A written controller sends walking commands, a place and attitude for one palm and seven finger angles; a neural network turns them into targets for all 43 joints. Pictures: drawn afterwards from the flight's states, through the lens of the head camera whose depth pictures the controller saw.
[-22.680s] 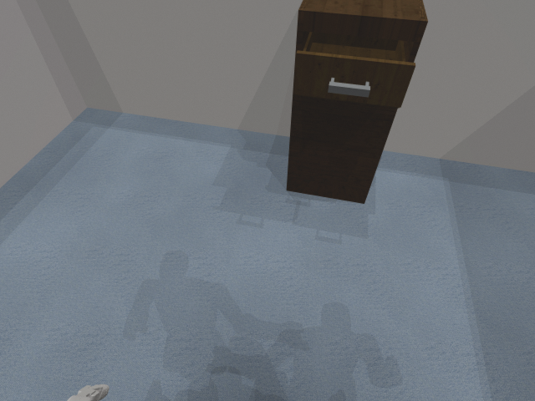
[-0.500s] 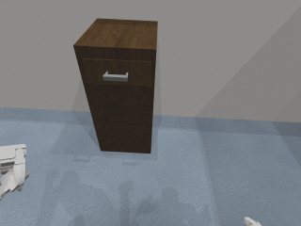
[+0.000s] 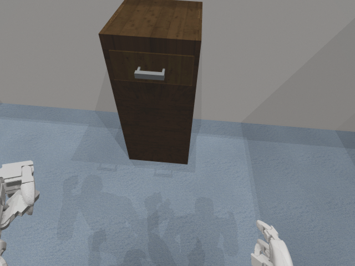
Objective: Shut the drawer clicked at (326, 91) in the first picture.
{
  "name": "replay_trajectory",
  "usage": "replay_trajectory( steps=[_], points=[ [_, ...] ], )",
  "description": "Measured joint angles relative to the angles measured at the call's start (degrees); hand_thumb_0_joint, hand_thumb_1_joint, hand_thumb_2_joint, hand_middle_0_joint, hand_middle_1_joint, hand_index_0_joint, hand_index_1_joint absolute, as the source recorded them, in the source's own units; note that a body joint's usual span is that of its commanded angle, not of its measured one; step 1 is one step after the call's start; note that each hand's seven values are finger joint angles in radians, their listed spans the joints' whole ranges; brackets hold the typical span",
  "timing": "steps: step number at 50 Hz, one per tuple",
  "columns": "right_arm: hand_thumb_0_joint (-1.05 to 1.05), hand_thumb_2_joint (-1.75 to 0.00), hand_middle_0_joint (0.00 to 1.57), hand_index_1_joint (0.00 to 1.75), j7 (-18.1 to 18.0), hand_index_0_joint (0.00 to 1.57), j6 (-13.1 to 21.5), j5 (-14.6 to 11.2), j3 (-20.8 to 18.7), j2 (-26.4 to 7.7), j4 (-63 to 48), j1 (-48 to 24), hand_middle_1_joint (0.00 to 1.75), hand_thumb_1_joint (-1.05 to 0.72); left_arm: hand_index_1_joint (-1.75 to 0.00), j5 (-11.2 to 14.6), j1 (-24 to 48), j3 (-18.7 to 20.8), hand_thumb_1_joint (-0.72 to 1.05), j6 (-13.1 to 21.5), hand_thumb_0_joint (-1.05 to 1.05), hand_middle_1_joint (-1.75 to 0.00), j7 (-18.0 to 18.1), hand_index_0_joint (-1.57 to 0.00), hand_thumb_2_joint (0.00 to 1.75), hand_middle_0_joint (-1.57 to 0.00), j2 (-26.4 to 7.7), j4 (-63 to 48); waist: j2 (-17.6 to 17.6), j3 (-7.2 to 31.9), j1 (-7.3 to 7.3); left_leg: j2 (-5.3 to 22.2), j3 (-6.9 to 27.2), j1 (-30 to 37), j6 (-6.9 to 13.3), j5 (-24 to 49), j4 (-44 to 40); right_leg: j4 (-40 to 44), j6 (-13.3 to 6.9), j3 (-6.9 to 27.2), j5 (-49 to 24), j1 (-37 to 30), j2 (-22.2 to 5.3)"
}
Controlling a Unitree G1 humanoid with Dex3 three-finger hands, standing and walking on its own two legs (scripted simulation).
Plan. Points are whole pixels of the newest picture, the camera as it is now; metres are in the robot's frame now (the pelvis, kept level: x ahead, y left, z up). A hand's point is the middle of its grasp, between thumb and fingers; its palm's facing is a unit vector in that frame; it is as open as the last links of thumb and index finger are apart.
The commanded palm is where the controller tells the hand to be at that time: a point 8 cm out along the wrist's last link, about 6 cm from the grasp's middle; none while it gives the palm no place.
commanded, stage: stop stepping back and stand still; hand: left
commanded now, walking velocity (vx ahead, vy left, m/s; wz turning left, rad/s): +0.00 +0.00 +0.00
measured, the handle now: (150, 72) +0.85 +0.18 -0.04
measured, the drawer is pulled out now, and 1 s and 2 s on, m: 0.00 0.00 0.00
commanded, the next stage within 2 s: let the arm hang, fingers relaxed in 0.02 s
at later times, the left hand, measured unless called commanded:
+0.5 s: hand out of the picture -0.03 +0.18 -0.18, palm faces +0.06 -0.98 -0.20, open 3.5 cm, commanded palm none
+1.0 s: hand out of the picture -0.04 +0.15 -0.17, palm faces +0.08 -0.98 -0.19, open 7.3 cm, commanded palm none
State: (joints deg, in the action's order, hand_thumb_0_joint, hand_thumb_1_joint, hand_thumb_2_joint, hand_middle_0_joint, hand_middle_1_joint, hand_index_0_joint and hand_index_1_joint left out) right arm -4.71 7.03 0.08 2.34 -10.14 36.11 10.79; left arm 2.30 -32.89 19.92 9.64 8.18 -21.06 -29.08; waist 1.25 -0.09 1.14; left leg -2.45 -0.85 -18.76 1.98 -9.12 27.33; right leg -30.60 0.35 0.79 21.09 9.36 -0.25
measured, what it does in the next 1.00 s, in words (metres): stands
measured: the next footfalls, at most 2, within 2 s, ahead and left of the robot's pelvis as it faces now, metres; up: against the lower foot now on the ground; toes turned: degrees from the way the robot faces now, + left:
none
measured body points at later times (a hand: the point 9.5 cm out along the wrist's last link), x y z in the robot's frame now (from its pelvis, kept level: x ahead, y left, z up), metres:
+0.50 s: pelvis -0.03 -0.01 +0.00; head -0.01 +0.01 +0.45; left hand -0.04 +0.23 -0.16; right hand +0.00 -0.28 -0.14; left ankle +0.06 +0.10 -0.73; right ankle -0.06 -0.12 -0.73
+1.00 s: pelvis -0.02 -0.02 +0.00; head -0.02 -0.03 +0.45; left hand -0.04 +0.20 -0.15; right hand -0.02 -0.23 -0.17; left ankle +0.06 +0.10 -0.73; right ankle -0.06 -0.12 -0.73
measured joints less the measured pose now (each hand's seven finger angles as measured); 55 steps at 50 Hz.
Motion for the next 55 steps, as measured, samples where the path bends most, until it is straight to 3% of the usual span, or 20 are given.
replay_trajectory(
  steps=[5,7,8,10,13,15,19,21,23,28,41,55],
  points=[
    [0.02,-0.89,0.21,0.30,0.7,0.20,0.3,0.1,0.2,0.0,-2.3,-0.8,0.30,-0.90,-1.60,0.1,-3.0,-0.7,0.89,0.9,0.02,-1.60,-0.5,-1.40,0.90,-1.41,-0.7,-4.2,-0.9,-0.4,-1.81,1.4,1.1,-1.0,-0.7,1.0,-0.6,4.6,-1.1,-1.0,-2.4,-0.9,1.5],
    [0.01,-0.89,0.21,0.30,1.8,0.20,1.3,-0.2,-0.6,-0.7,-1.1,-0.9,0.30,-0.90,-1.60,-0.4,-2.9,-1.9,0.89,2.9,0.02,-1.60,-1.4,-1.40,0.90,-1.41,-1.5,-2.2,-1.7,0.2,-1.62,2.0,1.4,-2.1,-0.9,0.8,0.5,4.8,-1.2,-1.4,-2.9,-0.4,2.2],
    [0.01,-0.89,0.21,0.30,3.0,0.20,1.6,-0.4,-1.3,-1.9,0.8,-1.2,0.30,-0.90,-1.60,-1.3,0.1,-4.4,0.89,2.7,0.01,-1.60,-3.0,-1.40,0.90,-1.41,-2.1,3.4,-2.6,0.7,-0.98,2.1,1.5,-3.1,-0.9,0.4,1.8,3.8,-1.2,-1.6,-2.6,0.3,2.3],
    [0.01,-0.89,0.21,0.30,4.5,0.20,-0.5,-0.3,-2.1,-4.8,4.8,-2.5,0.30,-0.90,-1.59,-2.9,7.3,-9.9,0.89,-1.5,0.00,-1.59,-5.7,-1.39,0.90,-1.40,-1.7,18.6,-4.6,1.6,-0.21,1.8,1.8,-4.6,-0.6,-0.6,4.5,0.8,-1.0,-2.0,-1.2,1.8,2.1],
    [0.01,-0.89,0.21,0.30,5.1,0.20,-4.2,0.3,-2.5,-7.1,9.3,-3.6,0.30,-0.90,-1.54,-4.0,15.3,-14.8,0.89,-8.4,0.00,-1.54,-7.4,-1.34,0.90,-1.35,1.3,42.9,-5.3,1.8,-1.07,1.1,2.1,-5.2,-0.3,-1.6,7.0,-3.0,-1.0,-2.5,0.9,2.7,1.5],
    [0.01,-0.89,0.21,0.30,5.1,0.20,-5.7,0.8,-2.6,-7.3,11.2,-3.1,0.30,-0.91,-1.49,-4.1,17.6,-16.6,0.90,-11.3,0.01,-1.49,-7.7,-1.29,0.90,-1.30,3.3,55.8,-4.3,1.1,-2.15,0.8,2.2,-4.6,-0.4,-1.6,7.3,-4.1,-1.0,-2.7,1.4,2.4,1.2],
    [0.01,-0.89,0.20,0.30,4.8,0.20,-7.8,1.4,-2.5,-6.5,14.9,-0.7,0.30,-0.91,-1.37,-3.8,17.7,-19.6,0.90,-13.3,0.01,-1.37,-7.9,-1.16,0.90,-1.17,7.0,73.2,-1.6,-0.9,-3.38,0.9,2.6,-2.8,-0.7,-0.4,5.3,-2.6,-1.4,-3.0,0.5,0.8,1.3],
    [0.01,-0.89,0.20,0.30,4.5,0.20,-8.4,1.5,-2.5,-5.9,17.2,0.9,0.30,-0.91,-1.29,-3.5,16.5,-20.7,0.90,-13.2,0.01,-1.29,-8.2,-1.09,0.90,-1.10,8.7,78.9,-0.6,-1.9,-3.24,1.1,2.8,-2.1,-0.9,0.6,3.6,-0.9,-1.6,-3.1,-0.5,0.1,1.5],
    [0.01,-0.89,0.20,0.29,4.2,0.20,-8.8,1.4,-2.4,-5.0,19.5,2.9,0.30,-0.91,-1.24,-2.3,15.6,-18.8,0.90,-12.6,0.01,-1.21,-6.8,-1.02,0.90,-1.03,9.2,82.8,-0.1,-2.7,-2.49,1.3,3.3,-1.7,-1.1,1.6,2.1,0.8,-1.9,-3.5,-1.6,-0.5,1.8],
    [0.01,-0.89,0.20,0.29,3.6,0.20,-9.6,1.2,-2.6,-2.7,24.6,6.2,0.30,-0.91,-1.04,-2.8,12.6,-19.0,0.90,-11.7,0.01,-1.01,-7.5,-0.82,0.90,-0.84,8.0,90.0,-0.8,-4.1,-1.33,1.6,4.0,-0.6,-1.4,3.1,-0.3,3.9,-2.3,-4.1,-3.3,-1.9,2.3],
    [0.01,-0.89,0.20,0.29,3.2,0.20,-8.9,0.8,-2.7,1.9,28.7,6.6,0.30,-0.91,-0.48,-2.6,11.5,-19.5,0.90,-10.8,0.01,-0.47,-6.6,-0.35,0.90,-0.36,10.4,95.9,-3.4,-3.6,-1.76,1.5,3.3,1.7,-1.5,2.8,-1.3,4.4,-2.2,-3.4,-2.9,-3.8,2.0],
    [0.01,-0.89,0.20,0.29,2.7,0.20,-7.9,1.1,-3.0,2.8,28.9,5.3,0.30,-0.92,-0.31,-2.7,16.3,-19.7,0.91,-9.6,0.01,-0.31,-6.1,-0.20,0.90,-0.21,14.7,93.2,-2.2,-2.2,-2.27,1.6,3.3,2.8,-2.1,1.9,-1.5,4.7,-2.7,-3.4,-2.2,-4.9,2.1]
  ],
)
